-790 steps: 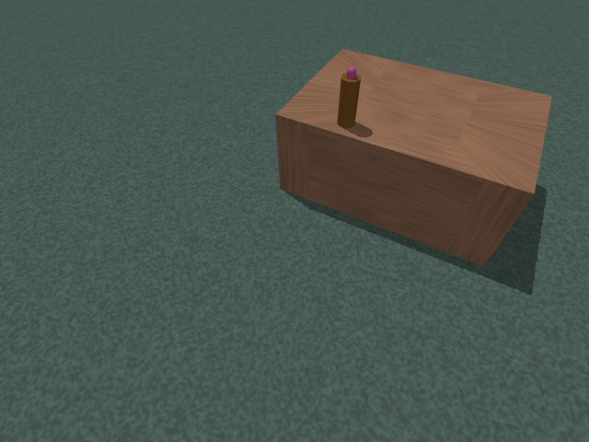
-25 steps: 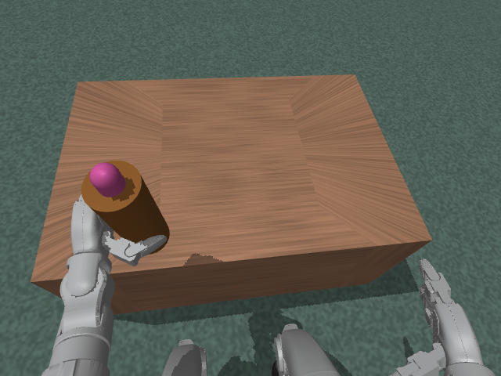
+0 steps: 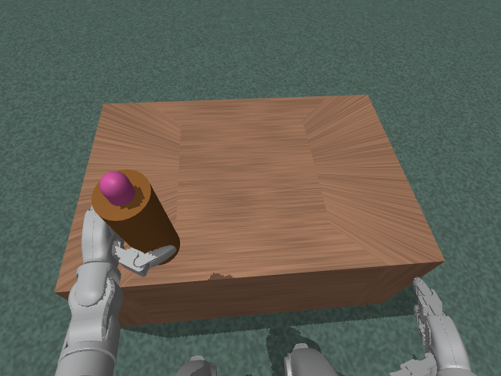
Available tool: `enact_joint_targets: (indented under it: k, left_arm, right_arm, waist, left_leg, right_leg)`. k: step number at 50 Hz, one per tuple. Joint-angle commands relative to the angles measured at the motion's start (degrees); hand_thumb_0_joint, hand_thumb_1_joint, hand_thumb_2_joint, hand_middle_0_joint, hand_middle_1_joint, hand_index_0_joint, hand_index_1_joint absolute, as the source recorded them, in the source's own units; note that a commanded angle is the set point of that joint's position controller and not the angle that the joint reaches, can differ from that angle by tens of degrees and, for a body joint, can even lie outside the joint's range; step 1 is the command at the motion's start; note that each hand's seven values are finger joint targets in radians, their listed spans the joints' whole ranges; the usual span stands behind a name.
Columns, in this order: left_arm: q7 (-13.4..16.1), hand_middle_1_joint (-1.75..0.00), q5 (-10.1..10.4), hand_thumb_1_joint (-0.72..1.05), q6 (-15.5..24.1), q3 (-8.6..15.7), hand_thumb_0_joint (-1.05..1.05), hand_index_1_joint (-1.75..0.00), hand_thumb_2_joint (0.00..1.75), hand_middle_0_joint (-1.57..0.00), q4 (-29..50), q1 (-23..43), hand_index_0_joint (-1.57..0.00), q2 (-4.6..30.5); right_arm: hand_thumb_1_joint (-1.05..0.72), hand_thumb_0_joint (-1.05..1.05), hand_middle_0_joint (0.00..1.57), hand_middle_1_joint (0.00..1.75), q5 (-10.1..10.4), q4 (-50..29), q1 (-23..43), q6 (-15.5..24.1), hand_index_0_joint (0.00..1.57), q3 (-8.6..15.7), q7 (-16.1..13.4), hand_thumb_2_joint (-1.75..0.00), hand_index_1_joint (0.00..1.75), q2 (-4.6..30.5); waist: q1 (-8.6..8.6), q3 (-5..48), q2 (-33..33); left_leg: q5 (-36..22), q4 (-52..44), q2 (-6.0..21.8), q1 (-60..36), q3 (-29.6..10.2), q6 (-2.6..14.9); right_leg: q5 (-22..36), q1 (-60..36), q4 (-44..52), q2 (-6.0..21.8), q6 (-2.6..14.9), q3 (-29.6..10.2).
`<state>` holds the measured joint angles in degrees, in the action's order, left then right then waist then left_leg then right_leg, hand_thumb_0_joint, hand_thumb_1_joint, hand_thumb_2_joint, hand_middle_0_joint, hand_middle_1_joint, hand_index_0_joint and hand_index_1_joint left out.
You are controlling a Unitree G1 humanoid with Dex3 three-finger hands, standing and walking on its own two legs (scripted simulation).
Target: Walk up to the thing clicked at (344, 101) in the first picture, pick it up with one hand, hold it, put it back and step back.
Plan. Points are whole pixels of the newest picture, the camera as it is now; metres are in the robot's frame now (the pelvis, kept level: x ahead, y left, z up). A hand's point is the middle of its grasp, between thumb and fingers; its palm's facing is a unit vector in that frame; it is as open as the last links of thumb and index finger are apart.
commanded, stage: lift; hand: left
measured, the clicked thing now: (140, 219) +0.34 +0.15 +0.08
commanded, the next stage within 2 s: hold in 0.18 s
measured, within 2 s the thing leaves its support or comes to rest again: neither
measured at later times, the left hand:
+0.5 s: hand (141, 229) +0.33 +0.16 +0.06, palm faces +0.06 -1.00 +0.00, open 10.2 cm
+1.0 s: hand (138, 231) +0.32 +0.16 +0.07, palm faces +0.06 -1.00 +0.00, open 10.2 cm
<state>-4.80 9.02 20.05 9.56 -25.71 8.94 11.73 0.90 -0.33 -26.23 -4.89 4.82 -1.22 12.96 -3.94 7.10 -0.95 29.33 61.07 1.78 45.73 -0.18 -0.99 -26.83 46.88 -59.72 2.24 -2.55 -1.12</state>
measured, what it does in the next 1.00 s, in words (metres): stands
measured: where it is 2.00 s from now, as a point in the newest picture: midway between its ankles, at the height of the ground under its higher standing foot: outside the picture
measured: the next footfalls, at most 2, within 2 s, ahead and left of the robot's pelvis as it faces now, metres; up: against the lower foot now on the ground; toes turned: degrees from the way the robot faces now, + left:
none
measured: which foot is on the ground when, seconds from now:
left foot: down 0.00-1.00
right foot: down 0.00-1.00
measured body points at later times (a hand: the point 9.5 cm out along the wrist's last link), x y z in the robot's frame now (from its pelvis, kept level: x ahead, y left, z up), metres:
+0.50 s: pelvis +0.00 +0.00 +0.01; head +0.05 +0.00 +0.46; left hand +0.32 +0.21 +0.06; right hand +0.15 -0.26 -0.01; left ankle +0.00 +0.13 -0.67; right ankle +0.02 -0.15 -0.67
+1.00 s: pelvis +0.00 +0.00 +0.02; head +0.04 +0.00 +0.47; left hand +0.31 +0.21 +0.07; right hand +0.16 -0.26 -0.02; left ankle +0.00 +0.13 -0.67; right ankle +0.02 -0.15 -0.67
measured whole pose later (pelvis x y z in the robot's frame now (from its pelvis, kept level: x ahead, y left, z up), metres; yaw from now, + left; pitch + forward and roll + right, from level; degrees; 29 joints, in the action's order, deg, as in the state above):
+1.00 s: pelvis +0.00 +0.00 +0.02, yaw +0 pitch +10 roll +0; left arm -3.9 9.8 14.7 7.4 -16.7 2.9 10.7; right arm 1.7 8.3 -23.5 -3.4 4.4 -2.1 12.1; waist -2.4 5.7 -0.4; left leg 26.9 54.8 1.7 37.5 -0.3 -1.3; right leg -24.8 38.7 -54.0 2.3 -2.2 -0.7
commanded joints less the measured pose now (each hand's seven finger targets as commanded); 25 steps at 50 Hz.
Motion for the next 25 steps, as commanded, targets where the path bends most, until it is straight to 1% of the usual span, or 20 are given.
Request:
enact_joint_targets:
  k: [1, 2, 4, 6, 7, 8, 10, 12, 13, 14, 15, 16, 17, 19, 20, 21, 22, 23, 24, 25]
  left_arm:
    - [-0.28, -1.47, 1.52, 0.08, 5.08, 1.69, 0.0, -1.45, 1.29, -1.29, 17.26, 17.06, -1.34, 7.08]
    - [-0.22, -1.47, 1.85, 0.1, 5.56, 2.87, 0.0, -1.46, 1.3, -1.3, 20.65, 19.31, -1.34, 8.7]
    - [-0.28, -1.48, 2.08, 0.08, 5.01, 2.13, 0.0, -1.47, 1.3, -1.3, 17.62, 16.62, -1.35, 7.08]
    - [-0.27, -1.48, 2.33, 0.06, 4.45, 2.3, 0.0, -1.47, 1.31, -1.31, 16.33, 14.89, -1.35, 6.52]
    - [-0.39, -1.48, 2.36, 0.06, 4.48, 2.02, 0.0, -1.47, 1.31, -1.31, 17.14, 15.19, -1.35, 6.47]
    - [-0.32, -1.49, 2.34, 0.05, 4.62, 2.12, 0.0, -1.48, 1.31, -1.32, 19.07, 16.38, -1.37, 7.08]
    - [-0.2, -1.48, 1.68, 0.05, 4.42, 2.24, 0.0, -1.47, 1.3, -1.32, 18.67, 15.08, -1.36, 8.07]
    - [-0.33, -1.49, 1.72, 0.06, 4.43, 1.73, 0.0, -1.48, 1.31, -1.32, 19.8, 15.09, -1.36, 7.22]
    - [-0.23, -1.48, 1.93, 0.06, 4.62, 2.37, 0.0, -1.47, 1.3, -1.32, 21.1, 16.27, -1.36, 7.95]
    - [-0.5, -1.48, 2.26, 0.06, 3.87, 1.65, 0.0, -1.47, 1.29, -1.32, 17.16, 12.79, -1.36, 6.28]
    - [-0.48, -1.48, 2.57, 0.06, 4.27, 2.45, 0.0, -1.48, 1.3, -1.31, 22.39, 15.75, -1.35, 7.51]
    - [-0.25, -1.49, 2.37, 0.06, 3.95, 2.7, 0.0, -1.48, 1.3, -1.32, 21.21, 15.26, -1.35, 7.71]
    - [-0.19, -1.49, 2.49, 0.04, 3.69, 2.59, 0.0, -1.49, 1.3, -1.32, 19.48, 13.78, -1.35, 7.14]
    - [-0.01, -1.49, 2.43, 0.04, 3.22, 1.52, 0.0, -1.5, 1.31, -1.32, 19.58, 13.09, -1.35, 5.91]
    - [0.39, -1.48, 2.47, 0.04, 3.52, 2.26, 0.0, -1.48, 1.3, -1.31, 23.17, 14.54, -1.34, 7.05]
    - [0.62, -1.49, 2.26, 0.04, 3.42, 2.28, 0.0, -1.49, 1.31, -1.32, 22.8, 14.59, -1.34, 7.2]
    - [0.79, -1.49, 2.15, 0.05, 3.57, 1.47, 0.0, -1.49, 1.31, -1.32, 24.74, 15.14, -1.35, 6.84]
    - [1.01, -1.49, 1.98, 0.05, 3.16, 1.52, 0.0, -1.49, 1.3, -1.33, 22.66, 12.82, -1.36, 6.61]
    - [1.0, -1.5, 1.83, 0.05, 3.2, 1.1, 0.0, -1.5, 1.31, -1.33, 22.96, 12.9, -1.36, 6.26]
    - [1.1, -1.49, 1.97, 0.06, 3.21, 1.84, 0.0, -1.49, 1.31, -1.32, 23.24, 13.44, -1.35, 6.87]
  right_arm:
    - [0.55, 0.0, 0.05, 0.05, -0.15, -10.57, -0.42, 3.22, 0.05, 3.94, -0.67, -0.05, 0.05, 7.68]
    - [0.55, 0.0, 0.05, 0.05, -0.02, -10.91, -0.59, 3.32, 0.05, 4.77, -0.77, -0.05, 0.05, 8.03]
    - [0.54, 0.0, 0.05, 0.05, -0.06, -9.49, -1.04, 3.21, 0.05, 4.32, -0.8, -0.05, 0.05, 7.85]
    - [0.54, 0.0, 0.05, 0.05, 0.08, -8.85, -0.86, 3.19, 0.05, 4.04, -0.71, -0.05, 0.05, 7.59]
    - [0.54, 0.0, 0.05, 0.05, 0.13, -9.11, -0.78, 3.17, 0.05, 3.01, -0.65, -0.05, 0.05, 6.8]
    - [0.54, 0.0, 0.05, 0.05, 0.14, -9.29, -0.24, 3.22, 0.05, 2.93, -0.56, -0.05, 0.05, 6.58]
    - [0.54, 0.0, 0.05, 0.05, 0.12, -7.98, -0.45, 3.03, 0.05, 4.37, -0.8, -0.05, 0.05, 7.79]
    - [0.54, 0.0, 0.05, 0.05, 0.12, -9.73, -0.07, 3.38, 0.05, 4.04, -0.8, -0.05, 0.05, 7.96]
    - [0.54, 0.0, 0.05, 0.05, 0.21, -8.78, -0.02, 3.36, 0.05, 4.01, -0.84, -0.05, 0.05, 7.75]
    - [0.54, 0.0, 0.05, 0.05, 0.26, -9.49, 0.62, 3.2, 0.05, 4.77, -1.03, -0.05, 0.05, 8.53]
    - [0.54, 0.0, 0.05, 0.05, 0.26, -10.31, 0.85, 3.28, 0.05, 3.26, -0.9, -0.05, 0.05, 7.3]
    - [0.54, 0.0, 0.05, 0.05, 0.25, -8.45, 0.43, 3.28, 0.05, 3.25, -0.88, -0.05, 0.05, 6.84]
    - [0.54, 0.0, 0.05, 0.05, 0.34, -6.03, -0.21, 3.23, 0.05, 3.82, -0.95, -0.05, 0.05, 7.03]
    - [0.53, 0.0, 0.05, 0.05, 0.25, -7.4, 1.56, 3.48, 0.05, 3.83, -0.95, -0.05, 0.05, 7.51]
    - [0.54, 0.0, 0.05, 0.05, 0.21, -7.07, -0.23, 3.52, 0.05, 3.23, -0.94, -0.05, 0.05, 6.7]
    - [0.54, 0.0, 0.05, 0.05, 0.31, -7.26, 0.97, 3.57, 0.05, 3.4, -1.01, -0.05, 0.05, 6.99]
    - [0.54, 0.0, 0.05, 0.05, 0.37, -7.55, 1.21, 3.65, 0.05, 3.09, -0.97, -0.05, 0.05, 6.5]
    - [0.53, 0.0, 0.05, 0.05, 0.3, -6.87, 0.68, 3.58, 0.05, 3.23, -1.04, -0.05, 0.05, 6.71]
    - [0.53, 0.0, 0.05, 0.05, 0.35, -6.72, 1.62, 3.62, 0.05, 3.68, -1.06, -0.05, 0.05, 6.93]
    - [0.54, 0.0, 0.05, 0.05, 0.35, -7.07, 2.1, 3.76, 0.05, 4.24, -1.24, -0.05, 0.05, 7.63]
  waist:
    - [0.37, 19.55, 2.89]
    - [0.13, 19.11, 3.51]
    - [0.2, 17.27, 2.9]
    - [0.51, 18.07, 1.95]
    - [0.79, 17.56, 2.01]
    - [0.98, 17.51, 2.45]
    - [0.69, 16.44, 2.57]
    - [0.38, 17.98, 2.57]
    - [0.82, 17.09, 3.62]
    - [0.37, 16.52, 1.29]
    - [1.27, 17.49, 1.99]
    - [1.23, 17.05, 2.45]
    - [0.91, 14.59, 2.22]
    - [0.68, 15.85, 0.88]
    - [0.68, 16.41, 1.27]
    - [1.03, 16.24, 1.9]
    - [0.84, 15.78, 2.29]
    - [1.03, 16.25, 1.61]
    - [0.93, 14.88, 1.33]
    - [1.13, 14.28, 1.11]
  left_leg:
    - [-19.77, -9.64, -1.41, -12.62, 0.41, 0.19]
    - [-18.13, -10.11, -1.51, -12.88, 0.56, 0.12]
    - [-17.68, -10.67, -1.46, -12.56, 0.35, 0.02]
    - [-19.22, -10.33, -1.36, -12.56, 0.31, 0.26]
    - [-18.84, -10.33, -1.59, -12.01, 0.63, 0.39]
    - [-18.01, -10.71, -1.6, -11.92, 0.68, 0.28]
    - [-16.7, -10.87, -1.7, -12.18, 1.1, 0.42]
    - [-18.11, -11.3, -1.48, -13.5, 0.77, 0.11]
    - [-18.0, -11.69, -1.5, -13.76, 0.68, 0.03]
    - [-17.67, -11.58, -1.47, -13.2, 0.6, 0.28]
    - [-16.97, -11.8, -1.63, -13.07, 0.63, 0.34]
    - [-16.3, -11.73, -1.76, -12.93, 0.96, 0.42]
    - [-14.29, -11.99, -1.83, -12.46, 1.18, 0.67]
    - [-14.63, -12.03, -1.72, -12.68, 1.11, 0.79]
    - [-15.16, -11.88, -1.76, -13.24, 1.35, 0.88]
    - [-14.95, -12.11, -1.85, -13.35, 1.36, 0.76]
    - [-15.04, -12.45, -1.8, -13.53, 1.21, 0.62]
    - [-15.73, -12.23, -1.78, -13.65, 1.21, 0.64]
    - [-14.82, -12.63, -1.78, -13.57, 1.3, 0.69]
    - [-13.86, -13.27, -1.69, -13.43, 1.03, 0.61]
  right_leg:
    - [19.53, -12.1, 6.83, -2.0, 2.47, 1.91]
    - [18.44, -12.26, 7.27, -1.99, 2.46, 1.79]
    - [17.74, -12.05, 7.56, -2.0, 2.49, 2.07]
    - [18.97, -13.03, 7.71, -1.93, 2.43, 2.03]
    - [19.29, -13.64, 8.12, -1.82, 2.26, 1.87]
    - [18.46, -13.67, 8.22, -1.78, 2.33, 1.9]
    - [17.72, -13.34, 8.97, -1.71, 2.19, 1.62]
    - [18.39, -14.03, 8.54, -1.77, 2.45, 1.75]
    - [17.99, -13.46, 8.58, -1.9, 2.54, 1.9]
    - [17.97, -13.89, 9.07, -1.91, 2.33, 2.01]
    - [17.48, -14.86, 9.35, -1.85, 2.36, 1.92]
    - [17.35, -14.8, 9.7, -1.74, 2.25, 1.66]
    - [15.9, -13.79, 10.4, -1.77, 2.08, 1.57]
    - [16.48, -14.44, 10.64, -1.78, 1.96, 1.6]
    - [17.24, -15.02, 10.84, -1.77, 1.89, 1.52]
    - [16.82, -15.1, 10.69, -1.73, 1.95, 1.52]
    - [16.56, -15.02, 10.58, -1.73, 2.07, 1.7]
    - [17.17, -15.36, 10.61, -1.75, 2.04, 1.63]
    - [16.29, -14.78, 10.97, -1.83, 2.05, 1.71]
    - [15.05, -14.61, 11.1, -1.92, 2.09, 1.88]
